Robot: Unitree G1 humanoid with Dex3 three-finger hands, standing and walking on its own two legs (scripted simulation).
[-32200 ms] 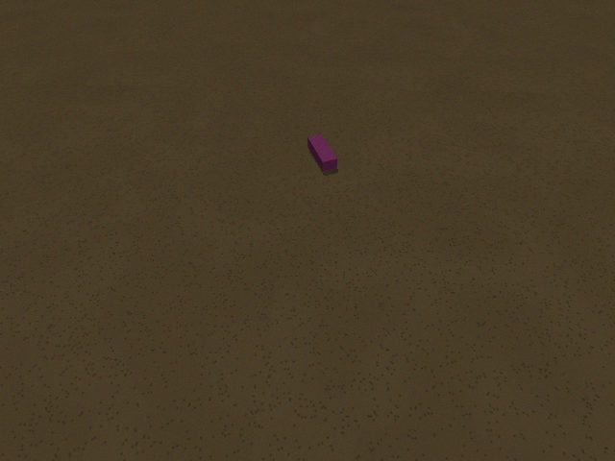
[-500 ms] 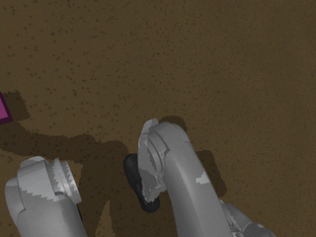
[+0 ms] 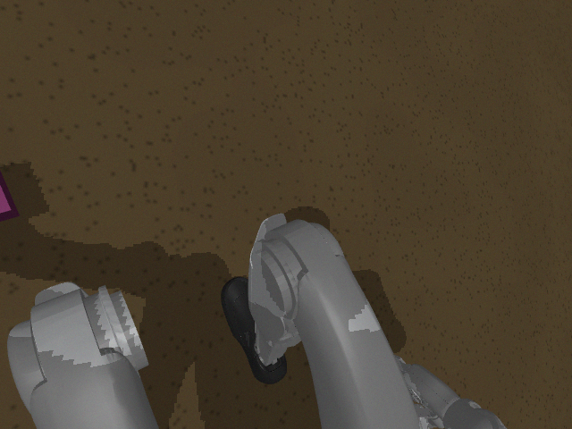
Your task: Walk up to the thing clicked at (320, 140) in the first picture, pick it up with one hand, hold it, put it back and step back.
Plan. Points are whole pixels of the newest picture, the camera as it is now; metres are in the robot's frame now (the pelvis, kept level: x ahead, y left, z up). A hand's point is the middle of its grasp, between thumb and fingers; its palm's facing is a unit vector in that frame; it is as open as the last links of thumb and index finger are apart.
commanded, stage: open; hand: left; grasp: from above
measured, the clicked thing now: out of the picture +0.43 +0.34 -0.27
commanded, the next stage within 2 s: withdraw in 0.26 s
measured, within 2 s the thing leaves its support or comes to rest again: rests again in 0.56 s
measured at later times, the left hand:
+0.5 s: hand out of the picture +0.43 +0.33 -0.24, palm faces -0.43 -0.13 -0.89, open 13.9 cm
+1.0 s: hand out of the picture +0.42 +0.35 -0.07, palm faces -0.47 -0.11 -0.88, open 13.8 cm
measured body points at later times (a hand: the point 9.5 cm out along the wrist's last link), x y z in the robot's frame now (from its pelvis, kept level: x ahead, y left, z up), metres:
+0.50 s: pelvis +0.00 +0.00 +0.00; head +0.27 +0.13 +0.33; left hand +0.45 +0.34 -0.19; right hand +0.06 -0.26 -0.05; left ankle +0.06 +0.12 -0.27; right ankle +0.12 -0.11 -0.27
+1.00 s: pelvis +0.00 -0.01 +0.07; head +0.21 +0.07 +0.46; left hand +0.44 +0.35 -0.02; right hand +0.13 -0.26 -0.05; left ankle +0.06 +0.12 -0.27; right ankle +0.12 -0.11 -0.27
